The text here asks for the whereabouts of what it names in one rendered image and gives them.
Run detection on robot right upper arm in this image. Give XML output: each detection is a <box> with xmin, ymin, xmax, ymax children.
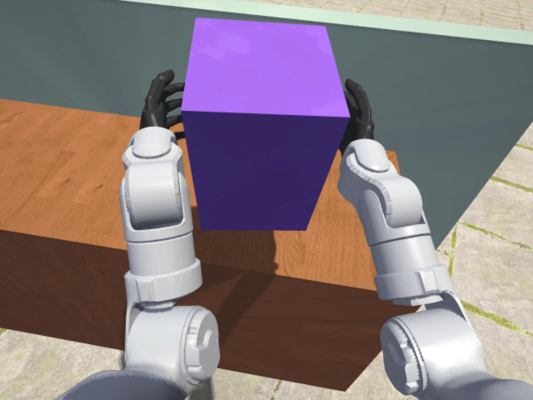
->
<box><xmin>381</xmin><ymin>307</ymin><xmax>533</xmax><ymax>400</ymax></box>

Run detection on carton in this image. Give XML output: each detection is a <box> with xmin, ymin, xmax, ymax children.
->
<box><xmin>181</xmin><ymin>17</ymin><xmax>351</xmax><ymax>231</ymax></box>

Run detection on left robot hand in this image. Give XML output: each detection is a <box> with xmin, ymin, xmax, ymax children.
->
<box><xmin>139</xmin><ymin>69</ymin><xmax>185</xmax><ymax>140</ymax></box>

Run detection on pedestal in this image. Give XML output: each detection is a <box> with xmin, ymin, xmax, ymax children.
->
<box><xmin>0</xmin><ymin>99</ymin><xmax>421</xmax><ymax>392</ymax></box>

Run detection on right robot forearm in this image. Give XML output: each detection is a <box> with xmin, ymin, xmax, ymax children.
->
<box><xmin>337</xmin><ymin>139</ymin><xmax>486</xmax><ymax>363</ymax></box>

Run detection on robot left upper arm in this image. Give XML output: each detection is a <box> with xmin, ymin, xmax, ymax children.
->
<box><xmin>54</xmin><ymin>306</ymin><xmax>220</xmax><ymax>400</ymax></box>

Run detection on left robot forearm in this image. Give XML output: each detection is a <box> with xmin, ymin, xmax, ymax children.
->
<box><xmin>119</xmin><ymin>127</ymin><xmax>202</xmax><ymax>362</ymax></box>

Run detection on right robot hand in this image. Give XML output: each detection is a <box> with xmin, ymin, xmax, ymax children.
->
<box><xmin>338</xmin><ymin>78</ymin><xmax>375</xmax><ymax>157</ymax></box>

